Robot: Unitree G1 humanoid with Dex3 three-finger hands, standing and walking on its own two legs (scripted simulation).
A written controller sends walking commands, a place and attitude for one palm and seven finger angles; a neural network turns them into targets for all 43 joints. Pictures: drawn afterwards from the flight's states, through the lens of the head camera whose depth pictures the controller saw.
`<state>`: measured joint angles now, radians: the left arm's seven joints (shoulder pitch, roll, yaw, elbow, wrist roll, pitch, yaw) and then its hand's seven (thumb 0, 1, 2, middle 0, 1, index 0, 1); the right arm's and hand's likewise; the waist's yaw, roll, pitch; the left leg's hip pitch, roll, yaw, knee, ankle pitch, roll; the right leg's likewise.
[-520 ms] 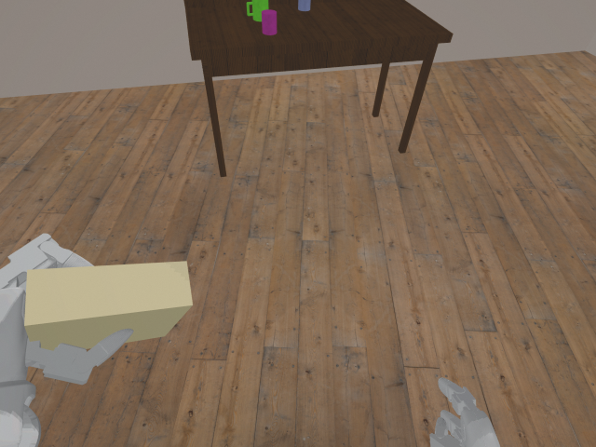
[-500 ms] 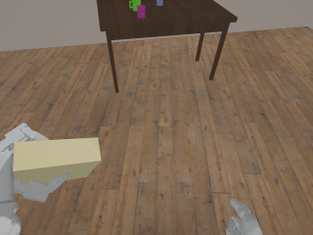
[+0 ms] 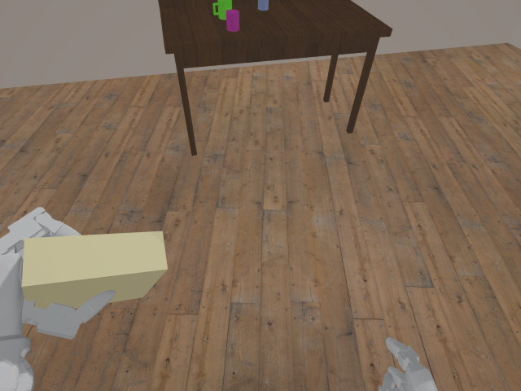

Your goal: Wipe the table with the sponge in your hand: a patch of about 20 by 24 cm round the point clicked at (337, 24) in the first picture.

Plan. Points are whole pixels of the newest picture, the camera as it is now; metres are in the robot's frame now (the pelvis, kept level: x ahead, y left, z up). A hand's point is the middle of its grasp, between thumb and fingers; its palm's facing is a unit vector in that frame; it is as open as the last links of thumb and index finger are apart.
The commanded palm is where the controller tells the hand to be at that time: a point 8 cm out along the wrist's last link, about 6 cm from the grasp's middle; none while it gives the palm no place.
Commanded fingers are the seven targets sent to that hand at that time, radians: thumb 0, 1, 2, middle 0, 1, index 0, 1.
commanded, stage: walk to a spot facing it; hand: left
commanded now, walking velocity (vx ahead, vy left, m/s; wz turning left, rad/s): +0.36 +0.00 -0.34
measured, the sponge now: (116, 271) +0.23 +0.20 +0.13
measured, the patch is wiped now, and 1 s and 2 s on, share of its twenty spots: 0.00 0.00 0.00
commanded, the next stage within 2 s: none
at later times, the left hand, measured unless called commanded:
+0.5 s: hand (143, 214) +0.30 +0.18 +0.15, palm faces +0.28 -0.87 -0.41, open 9.3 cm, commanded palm +0.25 +0.24 +0.18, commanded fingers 0.00 0.10 1.30 -1.20 -1.60 -1.20 -1.60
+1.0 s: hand (224, 125) +0.50 +0.10 +0.16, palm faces +0.17 -0.82 -0.54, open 9.3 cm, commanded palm +0.44 +0.16 +0.18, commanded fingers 0.00 0.10 1.30 -1.20 -1.60 -1.20 -1.60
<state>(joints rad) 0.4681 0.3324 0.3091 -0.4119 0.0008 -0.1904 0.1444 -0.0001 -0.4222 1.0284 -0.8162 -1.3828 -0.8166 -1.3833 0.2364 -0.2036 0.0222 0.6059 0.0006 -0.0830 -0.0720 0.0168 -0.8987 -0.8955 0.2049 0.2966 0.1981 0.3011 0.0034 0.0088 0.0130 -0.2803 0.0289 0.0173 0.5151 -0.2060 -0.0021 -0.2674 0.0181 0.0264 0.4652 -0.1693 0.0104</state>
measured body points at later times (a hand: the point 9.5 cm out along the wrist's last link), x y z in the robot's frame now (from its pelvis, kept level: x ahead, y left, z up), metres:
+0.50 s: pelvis +0.06 -0.03 +0.00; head +0.07 -0.03 +0.45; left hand +0.28 +0.23 +0.18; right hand +0.19 -0.29 -0.09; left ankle +0.09 +0.11 -0.70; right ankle +0.04 -0.12 -0.74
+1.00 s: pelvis +0.23 -0.08 -0.01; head +0.26 -0.10 +0.43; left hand +0.48 +0.14 +0.19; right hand +0.32 -0.31 -0.13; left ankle +0.15 +0.10 -0.73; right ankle +0.28 -0.19 -0.74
